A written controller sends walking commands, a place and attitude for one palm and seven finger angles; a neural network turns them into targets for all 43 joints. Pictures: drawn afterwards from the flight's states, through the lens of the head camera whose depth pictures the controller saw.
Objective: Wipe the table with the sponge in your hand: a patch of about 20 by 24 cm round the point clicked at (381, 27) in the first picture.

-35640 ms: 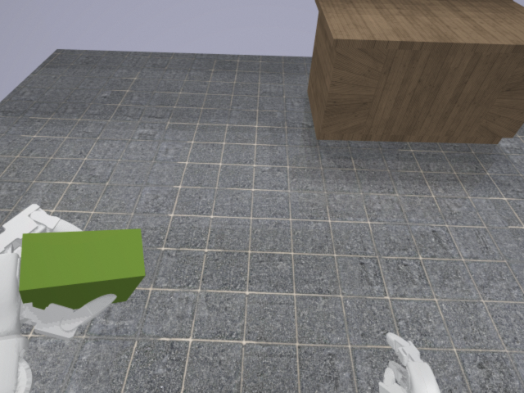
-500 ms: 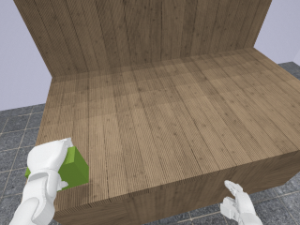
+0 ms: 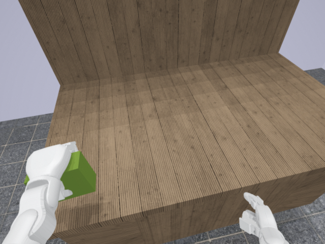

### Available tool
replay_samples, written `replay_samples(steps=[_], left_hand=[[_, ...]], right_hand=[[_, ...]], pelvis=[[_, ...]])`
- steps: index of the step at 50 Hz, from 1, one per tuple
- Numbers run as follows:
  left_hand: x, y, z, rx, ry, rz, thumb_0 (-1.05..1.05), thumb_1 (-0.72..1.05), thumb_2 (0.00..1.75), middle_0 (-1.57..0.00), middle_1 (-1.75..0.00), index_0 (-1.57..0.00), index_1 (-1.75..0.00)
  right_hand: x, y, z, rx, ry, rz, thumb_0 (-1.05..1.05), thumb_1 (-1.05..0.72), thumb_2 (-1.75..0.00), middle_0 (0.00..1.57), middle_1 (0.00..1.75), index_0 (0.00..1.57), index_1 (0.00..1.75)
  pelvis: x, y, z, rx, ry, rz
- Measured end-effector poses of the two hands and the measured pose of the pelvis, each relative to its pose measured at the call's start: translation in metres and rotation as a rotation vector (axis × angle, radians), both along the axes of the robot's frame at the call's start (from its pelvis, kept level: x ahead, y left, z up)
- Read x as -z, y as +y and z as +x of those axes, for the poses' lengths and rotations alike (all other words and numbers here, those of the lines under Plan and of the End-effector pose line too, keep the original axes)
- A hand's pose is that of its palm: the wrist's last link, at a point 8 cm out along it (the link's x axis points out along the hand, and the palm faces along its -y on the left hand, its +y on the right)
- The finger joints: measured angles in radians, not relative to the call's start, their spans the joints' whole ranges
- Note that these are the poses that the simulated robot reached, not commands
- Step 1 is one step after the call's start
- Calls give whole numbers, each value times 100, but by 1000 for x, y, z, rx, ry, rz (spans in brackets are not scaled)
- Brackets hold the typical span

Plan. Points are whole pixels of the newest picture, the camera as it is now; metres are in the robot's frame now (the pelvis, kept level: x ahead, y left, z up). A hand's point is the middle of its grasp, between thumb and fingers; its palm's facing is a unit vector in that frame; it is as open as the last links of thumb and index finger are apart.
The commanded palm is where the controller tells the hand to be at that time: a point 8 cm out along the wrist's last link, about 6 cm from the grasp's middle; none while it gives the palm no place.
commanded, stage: lift the sponge slowly off the table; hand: left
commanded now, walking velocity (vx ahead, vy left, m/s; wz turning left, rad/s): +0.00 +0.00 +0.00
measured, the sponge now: (67, 181) +0.23 +0.30 +0.02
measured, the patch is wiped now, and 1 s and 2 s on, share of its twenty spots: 1.00 1.00 1.00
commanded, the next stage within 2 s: bring the sponge back beside the body in 0.18 s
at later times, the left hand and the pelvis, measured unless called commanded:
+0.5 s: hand (62, 171) +0.23 +0.29 +0.07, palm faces -0.02 -0.12 -0.99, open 9.9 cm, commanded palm +0.21 +0.29 +0.14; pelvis +0.00 +0.00 +0.00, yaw +0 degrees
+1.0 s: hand (56, 177) +0.21 +0.28 +0.09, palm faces +0.03 -0.12 -0.99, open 9.9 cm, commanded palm +0.17 +0.27 +0.16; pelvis -0.01 -0.01 +0.00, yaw +0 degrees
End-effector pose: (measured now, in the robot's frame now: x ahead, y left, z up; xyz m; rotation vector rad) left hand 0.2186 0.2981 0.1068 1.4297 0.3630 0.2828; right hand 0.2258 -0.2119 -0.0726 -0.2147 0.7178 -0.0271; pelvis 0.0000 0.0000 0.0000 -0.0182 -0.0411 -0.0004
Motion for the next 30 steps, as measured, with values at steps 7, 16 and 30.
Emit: replay_samples(steps=[7,16,30], left_hand=[[-10,-4,8,16,-17,10,-1,-47,104,-74,-135,-75,-136],[-8,-3,8,-3,12,-1,-1,-47,104,-74,-135,-75,-136],[-18,-7,-8,3,-27,-1,-1,-48,104,-74,-135,-76,-136]], right_hand=[[-2,8,7,-22,-7,11,1,-90,-90,20,30,20,30],[-2,3,4,-18,9,11,1,-90,-90,20,30,20,30],[-2,-1,8,-21,-1,6,1,-90,-90,20,30,20,30]], pelvis=[[-1,0,1,-2,-3,2],[-2,-1,3,6,1,4],[-1,-3,3,6,-15,2]])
